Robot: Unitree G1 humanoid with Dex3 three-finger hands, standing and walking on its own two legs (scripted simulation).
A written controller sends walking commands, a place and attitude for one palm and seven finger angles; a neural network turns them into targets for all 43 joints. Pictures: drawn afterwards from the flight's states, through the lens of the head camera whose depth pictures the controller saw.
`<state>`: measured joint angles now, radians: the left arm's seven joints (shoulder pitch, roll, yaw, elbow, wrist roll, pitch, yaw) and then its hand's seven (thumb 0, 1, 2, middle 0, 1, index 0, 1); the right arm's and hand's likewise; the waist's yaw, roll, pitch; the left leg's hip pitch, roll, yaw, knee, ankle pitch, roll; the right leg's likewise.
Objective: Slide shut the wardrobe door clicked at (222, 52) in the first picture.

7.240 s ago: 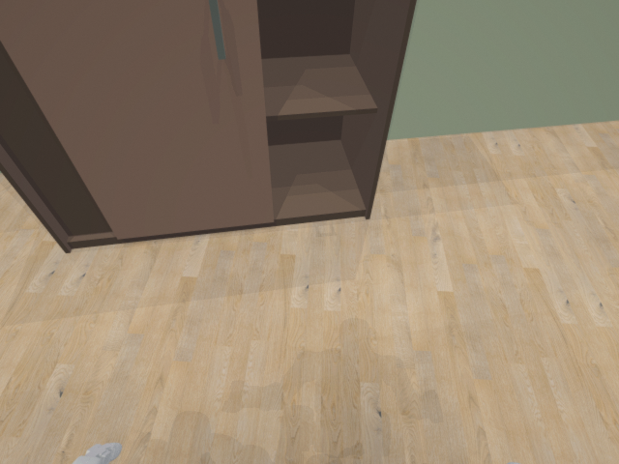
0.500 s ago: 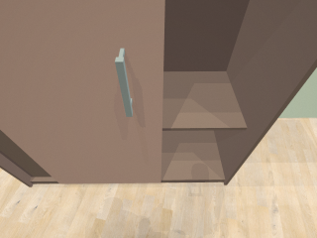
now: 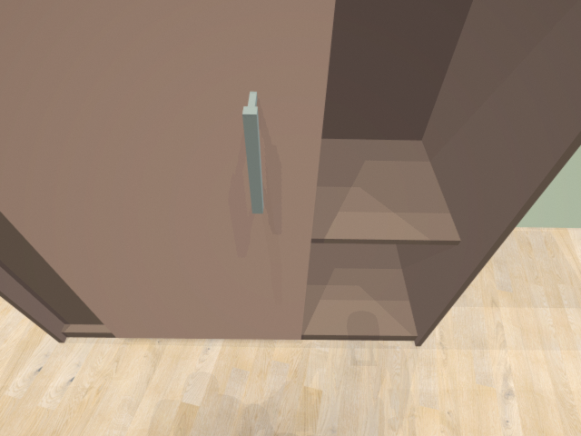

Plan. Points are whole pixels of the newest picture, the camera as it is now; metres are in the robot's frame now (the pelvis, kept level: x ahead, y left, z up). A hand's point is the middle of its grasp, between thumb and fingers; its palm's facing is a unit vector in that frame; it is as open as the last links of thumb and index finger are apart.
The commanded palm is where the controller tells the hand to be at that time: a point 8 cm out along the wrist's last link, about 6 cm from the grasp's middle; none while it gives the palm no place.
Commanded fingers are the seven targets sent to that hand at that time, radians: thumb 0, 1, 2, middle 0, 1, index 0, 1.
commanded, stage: look again from close up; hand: left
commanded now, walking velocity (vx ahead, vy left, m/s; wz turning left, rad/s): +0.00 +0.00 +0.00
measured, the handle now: (255, 157) +0.49 +0.10 +0.11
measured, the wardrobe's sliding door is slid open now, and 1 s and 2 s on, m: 0.41 0.41 0.41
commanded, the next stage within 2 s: raise the hand with hooked fingers in 0.14 s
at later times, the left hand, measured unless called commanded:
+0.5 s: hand (154, 370) +0.19 +0.19 +0.01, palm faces +0.15 -0.99 -0.05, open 7.8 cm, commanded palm +0.11 +0.25 -0.03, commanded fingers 0.00 0.57 0.76 -0.22 -0.51 -0.22 -0.51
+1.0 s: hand (128, 376) +0.18 +0.21 +0.02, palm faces +0.07 -1.00 -0.06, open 10.6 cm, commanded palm +0.14 +0.26 +0.03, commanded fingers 0.00 -0.01 0.51 -0.27 -0.88 -0.27 -0.88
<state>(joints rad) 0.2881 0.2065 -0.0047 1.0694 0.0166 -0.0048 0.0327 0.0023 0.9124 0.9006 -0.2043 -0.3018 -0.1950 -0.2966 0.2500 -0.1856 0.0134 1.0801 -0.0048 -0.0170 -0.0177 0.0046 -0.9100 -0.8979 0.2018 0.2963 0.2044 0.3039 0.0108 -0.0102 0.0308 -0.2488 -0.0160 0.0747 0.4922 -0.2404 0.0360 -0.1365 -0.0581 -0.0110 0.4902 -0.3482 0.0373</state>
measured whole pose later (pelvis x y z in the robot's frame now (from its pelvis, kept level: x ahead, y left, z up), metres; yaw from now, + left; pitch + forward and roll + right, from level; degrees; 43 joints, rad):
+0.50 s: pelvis -0.04 -0.02 -0.03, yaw +1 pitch +7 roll +0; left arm 0.28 0.21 0.22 0.19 -0.23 -0.41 -0.18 0.01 0.79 0.85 -0.21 -0.38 -0.20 -0.38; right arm 0.18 -0.23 -0.03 0.71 0.00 -0.27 -0.01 0.01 -0.90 -0.90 0.20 0.30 0.21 0.30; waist -0.02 -0.01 -0.08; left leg -0.59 0.02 0.04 0.76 -0.29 0.00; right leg -0.48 -0.03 -0.04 0.79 -0.43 0.00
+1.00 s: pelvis -0.04 -0.04 -0.05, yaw +2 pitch +7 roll -2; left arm 0.25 0.33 0.36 0.14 -0.36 -0.23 -0.41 0.01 0.22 0.61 -0.26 -0.74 -0.25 -0.74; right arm 0.26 -0.22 0.05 0.67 0.03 -0.29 -0.09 0.01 -0.90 -0.90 0.21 0.30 0.21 0.30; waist 0.00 0.05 -0.08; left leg -0.69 0.06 -0.03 0.92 -0.36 -0.03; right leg -0.54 0.02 -0.09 0.90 -0.49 -0.03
